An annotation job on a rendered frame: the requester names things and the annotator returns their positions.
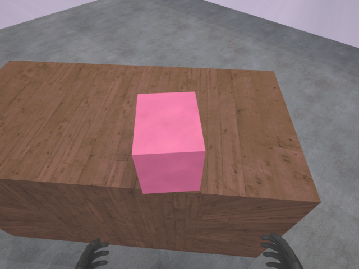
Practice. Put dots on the robot right hand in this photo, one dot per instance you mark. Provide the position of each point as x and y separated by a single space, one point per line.
285 253

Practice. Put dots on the robot left hand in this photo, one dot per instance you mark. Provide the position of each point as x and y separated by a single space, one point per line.
85 261

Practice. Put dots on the pedestal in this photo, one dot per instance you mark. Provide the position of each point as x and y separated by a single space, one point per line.
67 172

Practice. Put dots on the carton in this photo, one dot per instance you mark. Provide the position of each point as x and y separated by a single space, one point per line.
168 147

